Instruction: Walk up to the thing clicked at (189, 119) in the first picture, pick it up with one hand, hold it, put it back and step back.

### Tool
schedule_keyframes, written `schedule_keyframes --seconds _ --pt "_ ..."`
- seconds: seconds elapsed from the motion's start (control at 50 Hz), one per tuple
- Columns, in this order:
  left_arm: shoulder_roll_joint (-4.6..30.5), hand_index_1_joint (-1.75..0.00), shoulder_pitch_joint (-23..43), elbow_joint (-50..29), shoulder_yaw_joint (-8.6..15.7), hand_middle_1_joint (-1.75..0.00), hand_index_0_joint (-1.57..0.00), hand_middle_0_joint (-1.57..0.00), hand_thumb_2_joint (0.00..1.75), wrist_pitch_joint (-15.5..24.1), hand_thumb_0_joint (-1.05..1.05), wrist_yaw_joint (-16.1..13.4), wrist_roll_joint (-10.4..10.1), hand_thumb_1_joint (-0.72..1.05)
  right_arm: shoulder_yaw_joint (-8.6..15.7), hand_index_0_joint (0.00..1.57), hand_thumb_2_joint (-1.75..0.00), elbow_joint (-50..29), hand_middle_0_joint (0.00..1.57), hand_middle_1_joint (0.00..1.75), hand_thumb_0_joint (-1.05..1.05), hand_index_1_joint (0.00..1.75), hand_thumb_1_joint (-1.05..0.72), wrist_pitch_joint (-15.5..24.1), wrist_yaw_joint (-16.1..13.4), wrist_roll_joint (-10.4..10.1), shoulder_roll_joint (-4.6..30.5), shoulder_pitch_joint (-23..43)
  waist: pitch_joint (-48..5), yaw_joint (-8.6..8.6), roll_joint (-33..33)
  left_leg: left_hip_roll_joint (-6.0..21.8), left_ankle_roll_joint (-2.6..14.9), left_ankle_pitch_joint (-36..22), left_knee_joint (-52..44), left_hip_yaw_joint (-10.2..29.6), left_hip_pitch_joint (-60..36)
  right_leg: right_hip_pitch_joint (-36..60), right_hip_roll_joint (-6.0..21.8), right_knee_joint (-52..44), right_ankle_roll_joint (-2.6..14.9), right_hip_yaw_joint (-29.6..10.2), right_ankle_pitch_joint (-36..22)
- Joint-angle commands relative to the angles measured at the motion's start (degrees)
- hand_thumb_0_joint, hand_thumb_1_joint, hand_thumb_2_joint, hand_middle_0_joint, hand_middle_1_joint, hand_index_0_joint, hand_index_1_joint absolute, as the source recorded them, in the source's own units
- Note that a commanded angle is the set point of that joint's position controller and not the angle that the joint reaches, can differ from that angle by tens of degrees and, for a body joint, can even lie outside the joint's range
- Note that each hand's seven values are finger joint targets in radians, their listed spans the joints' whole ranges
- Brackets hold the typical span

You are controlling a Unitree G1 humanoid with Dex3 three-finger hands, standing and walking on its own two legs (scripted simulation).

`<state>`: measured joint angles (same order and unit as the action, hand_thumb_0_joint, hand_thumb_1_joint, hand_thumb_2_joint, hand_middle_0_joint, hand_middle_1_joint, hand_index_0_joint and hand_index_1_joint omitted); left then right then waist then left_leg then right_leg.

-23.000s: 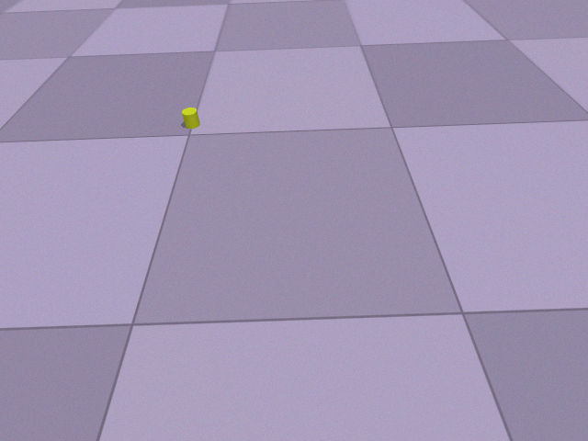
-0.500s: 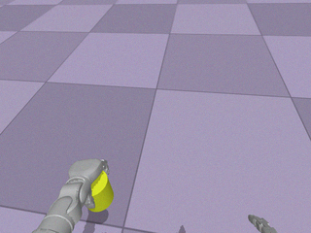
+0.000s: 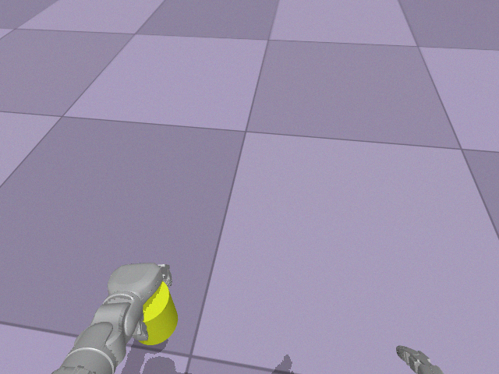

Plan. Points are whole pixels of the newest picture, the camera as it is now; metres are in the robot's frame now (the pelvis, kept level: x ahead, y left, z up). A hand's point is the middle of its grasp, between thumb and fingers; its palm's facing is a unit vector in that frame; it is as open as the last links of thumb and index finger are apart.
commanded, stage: crouch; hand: left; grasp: from above
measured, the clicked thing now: (153, 303) +0.29 +0.22 -0.15
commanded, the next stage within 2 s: lower in 1.62 s
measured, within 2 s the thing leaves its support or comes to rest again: neither
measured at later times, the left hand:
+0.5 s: hand (173, 310) +0.34 +0.23 -0.33, palm faces -0.43 +0.02 -0.90, open 11.1 cm
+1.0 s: hand (183, 322) +0.36 +0.23 -0.50, palm faces -0.46 -0.01 -0.89, open 11.2 cm
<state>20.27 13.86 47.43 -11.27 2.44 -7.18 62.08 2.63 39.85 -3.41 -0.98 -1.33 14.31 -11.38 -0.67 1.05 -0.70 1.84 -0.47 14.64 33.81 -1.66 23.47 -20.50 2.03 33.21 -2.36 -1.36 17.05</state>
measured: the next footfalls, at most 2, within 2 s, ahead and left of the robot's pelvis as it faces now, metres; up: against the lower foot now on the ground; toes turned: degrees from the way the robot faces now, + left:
none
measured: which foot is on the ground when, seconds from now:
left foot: down 0.00-1.00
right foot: down 0.00-1.00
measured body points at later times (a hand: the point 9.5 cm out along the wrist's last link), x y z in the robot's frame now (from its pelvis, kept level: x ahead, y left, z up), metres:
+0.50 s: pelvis -0.05 +0.00 -0.19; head +0.12 +0.02 +0.23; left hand +0.36 +0.22 -0.28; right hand -0.01 -0.29 -0.31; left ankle +0.03 +0.12 -0.73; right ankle +0.00 -0.15 -0.73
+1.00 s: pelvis -0.06 +0.00 -0.31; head +0.17 +0.04 +0.07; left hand +0.37 +0.23 -0.45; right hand -0.01 -0.28 -0.43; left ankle +0.02 +0.12 -0.73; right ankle +0.00 -0.15 -0.73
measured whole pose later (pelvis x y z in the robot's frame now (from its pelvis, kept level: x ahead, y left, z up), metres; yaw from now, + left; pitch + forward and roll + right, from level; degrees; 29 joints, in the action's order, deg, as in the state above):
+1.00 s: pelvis -0.06 +0.00 -0.31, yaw -3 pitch +39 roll -6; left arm 31.1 40.7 71.4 3.1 7.9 -25.7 71.6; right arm 1.4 43.8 4.7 3.6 7.1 13.4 -9.3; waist -9.9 11.1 -0.5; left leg 2.2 -1.0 36.9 114.8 5.7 117.0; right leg -110.4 -0.1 113.4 -3.0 0.9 41.8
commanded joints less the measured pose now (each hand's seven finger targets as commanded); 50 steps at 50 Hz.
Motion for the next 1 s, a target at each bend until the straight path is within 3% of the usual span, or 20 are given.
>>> schedule_keyframes --seconds 0.0,0.08,0.12,0.16,0.24,0.28,0.36,0.38,0.44,0.52,0.54,0.6,0.64,0.68,0.7,0.72,0.84,0.86,0.98 --pt "10.83 -0.74 24.69 -6.72 5.85 -0.68 -0.97 -1.03 1.05 0.64 0.0 -8.55 2.81 0.56 3.64 0.2 -0.9 -4.03 0.2 0.3 0.0 0.3 -0.89 1.27 0.52 1.37 9.31 -0.92 -16.71 2.54 -1.47 -1.68 -0.33 -10.26 4.95 0.04 -6.39 -9.55 -2.59 2.26 2.57 2.46 -10.49" --pt "11.37 -0.77 26.79 -2.15 7.44 -0.69 -0.99 -1.06 1.12 2.22 0.0 -12.55 5.48 0.57 4.66 0.2 -0.9 -2.96 0.2 0.3 0.0 0.3 -0.89 1.7 1.26 2.55 9.76 -3.15 -22.25 2.86 -3.66 -1.22 -0.43 -8.51 15.23 0.93 1.38 -20.93 -2.59 12.63 3.14 2.92 -7.79" --pt "10.36 -0.78 29.17 -0.22 7.09 -0.72 -1.01 -1.06 1.1 2.75 0.0 -14.55 6.52 0.6 4.85 0.2 -0.9 -2.76 0.2 0.3 0.0 0.3 -0.89 1.83 1.48 3.09 10.09 -4.15 -23.92 3.89 -3.38 -1.25 -0.04 -6.57 19.41 1.39 6.12 -26.39 -2.57 17.13 3.26 3.11 -6.23" --pt "11.98 -0.78 31.68 1.45 8.59 -0.72 -1.02 -1.07 1.08 3.01 0.0 -16.71 7.36 0.62 4.91 0.2 -0.9 -2.42 0.2 0.3 0.0 0.3 -0.89 2.16 1.5 3.72 10.46 -4.6 -26.69 3.71 -5.21 -1.1 0.03 -5.23 23.84 1.77 10.66 -32.27 -2.54 21.91 3.34 3.26 -4.54" --pt "15.17 -0.77 38.61 6.01 10.19 -0.72 -1.02 -1.06 1.07 2.99 0.0 -20.11 8.39 0.63 4.95 0.2 -0.9 -1.3 0.2 0.3 0.0 0.3 -0.89 3.12 0.52 4.47 11.16 -5.8 -32.66 5.03 -6.94 -1.05 0.42 -1.31 32.7 2.21 20.02 -42.27 -2.67 30.94 3.58 3.81 -1.44" --pt "15.62 -0.76 38.62 7.93 10.79 -0.71 -1.03 -1.08 1.07 2.51 0.0 -21.08 8.51 0.64 4.9 0.2 -0.9 -0.98 0.2 0.3 0.0 0.3 -0.89 3.58 0.09 4.75 11.21 -6.8 -35.88 5.23 -5.62 -1.21 1.03 -0.09 37.02 2.45 25.43 -45.56 -2.8 35.21 3.63 3.85 -0.42" --pt "17.11 -0.8 41.61 6.94 11.76 -0.74 -1.07 -1.12 1.13 0.84 0.0 -21.75 6.78 0.7 5.13 0.2 -0.9 -0.35 0.2 0.3 0.0 0.3 -0.89 4.47 -0.54 5.36 11.56 -7.8 -44.52 5.41 -7.9 -0.94 1.43 0.79 42.82 3.22 28.62 -51.17 -2.7 41.32 3.68 4.04 0.5" --pt "17.15 -0.81 40.09 8.66 11.86 -0.75 -1.07 -1.13 1.14 0.25 0.0 -21.47 6.4 0.7 4.87 0.2 -0.9 0.0 0.2 0.3 0.0 0.3 -0.89 4.57 -0.46 5.71 11.61 -8.16 -44.0 5.53 -7.74 -0.89 1.37 1.15 43.99 3.42 30.59 -52.69 -2.53 42.65 3.5 4.25 0.78" --pt "21.3 -0.82 43.05 8.31 14.16 -0.75 -1.09 -1.15 1.16 -0.5 0.0 -20.76 6.1 0.71 4.56 0.2 -0.9 0.0 0.2 0.3 0.0 0.3 -0.9 5.0 -0.48 6.34 11.61 -8.13 -49.38 5.17 -9.64 -0.69 1.12 1.74 47.89 3.96 33.06 -56.14 -2.64 47.22 3.66 4.67 1.5" --pt "22.51 -0.85 45.36 11.9 14.38 -0.79 -1.09 -1.14 1.18 -0.34 0.0 -19.3 6.15 0.71 3.58 0.2 -0.9 0.62 0.2 0.3 0.0 0.3 -0.9 5.22 -0.2 6.78 11.0 -7.83 -46.62 6.72 -9.55 -1.01 1.32 8.85 52.49 3.6 42.65 -61.8 -2.5 50.79 3.67 5.12 6.53" --pt "24.21 -0.85 45.65 12.19 15.43 -0.79 -1.08 -1.13 1.18 0.0 0.0 -19.14 5.96 0.7 3.54 0.2 -0.9 0.48 0.2 0.3 0.0 0.3 -0.9 5.27 -0.08 6.6 11.16 -8.02 -47.89 5.99 -9.47 -1.04 1.41 10.11 53.21 3.7 43.17 -62.39 -2.57 51.74 3.8 5.22 7.81" --pt "22.06 -0.85 47.09 12.79 13.86 -0.79 -1.06 -1.11 1.18 1.34 0.0 -18.39 5.88 0.67 3.44 0.2 -0.9 0.71 0.2 0.3 0.0 0.3 -0.9 5.47 0.33 6.74 10.96 -8.22 -47.54 7.46 -10.69 -1.14 1.26 14.57 54.98 4.08 45.94 -66.99 -2.75 53.57 3.99 5.78 11.64" --pt "23.49 -0.84 47.35 13.64 14.53 -0.79 -1.05 -1.1 1.16 2.05 0.0 -18.52 5.96 0.65 3.12 0.2 -0.9 1.16 0.2 0.3 0.0 0.3 -0.9 5.91 0.68 6.73 10.97 -8.36 -46.38 7.73 -9.82 -1.1 1.32 16.44 56.7 4.16 49.03 -68.55 -2.81 54.45 3.95 5.93 12.93" --pt "23.61 -0.85 48.67 13.73 14.99 -0.77 -1.03 -1.1 1.22 2.96 0.0 -18.75 5.92 0.62 2.74 0.2 -0.9 1.9 0.2 0.3 0.0 0.3 -0.89 6.41 1.19 7.03 11.27 -8.58 -47.94 8.39 -9.94 -1.13 1.43 14.6 59.59 4.26 50.43 -70.29 -2.77 56.83 3.8 6.04 11.25" --pt "25.34 -0.86 49.29 13.47 15.98 -0.79 -1.02 -1.09 1.23 3.38 0.0 -19.16 6.31 0.61 2.71 0.2 -0.9 1.76 0.2 0.3 0.0 0.3 -0.9 6.64 1.38 7.04 11.34 -8.85 -49.05 8.1 -10.53 -1.08 1.31 13.94 60.32 4.58 50.17 -71.07 -2.83 58.24 3.92 6.28 10.84" --pt "23.96 -0.88 49.44 13.92 15.14 -0.8 -1.02 -1.09 1.25 3.76 0.0 -19.28 6.53 0.6 2.65 0.2 -0.9 2.01 0.2 0.3 0.0 0.3 -0.9 6.89 1.65 7.22 11.43 -9.03 -48.77 9.0 -11.26 -0.96 1.17 13.28 61.3 4.99 50.08 -72.5 -2.68 59.54 3.86 6.58 10.37" --pt "26.49 -0.85 50.57 10.2 17.11 -0.79 -0.95 -1.01 1.18 5.48 0.0 -21.68 7.83 0.53 3.0 0.2 -0.9 2.38 0.2 0.3 0.0 0.3 -0.9 8.12 3.09 7.94 11.93 -9.21 -51.35 8.6 -15.47 -0.36 0.46 8.69 65.8 5.61 48.95 -78.05 -2.78 65.46 4.1 7.03 7.27" --pt "26.4 -0.83 49.51 11.65 17.44 -0.76 -0.95 -1.01 1.18 5.33 0.0 -21.96 8.45 0.51 2.91 0.2 -0.9 2.93 0.2 0.3 0.0 0.3 -0.9 8.25 3.34 8.31 12.3 -9.66 -49.87 9.11 -16.75 -0.34 0.08 7.76 66.32 5.79 49.42 -79.15 -2.42 66.45 4.01 7.02 6.89" --pt "27.23 -0.79 50.33 9.86 18.17 -0.73 -0.93 -0.98 1.12 4.77 0.0 -23.33 8.78 0.49 3.19 0.2 -0.9 2.43 0.2 0.3 0.0 0.3 -0.9 8.93 4.69 9.02 12.53 -9.76 -50.89 9.39 -20.05 0.26 -0.05 5.55 70.28 5.3 48.87 -81.66 -2.6 69.79 3.98 7.28 4.84"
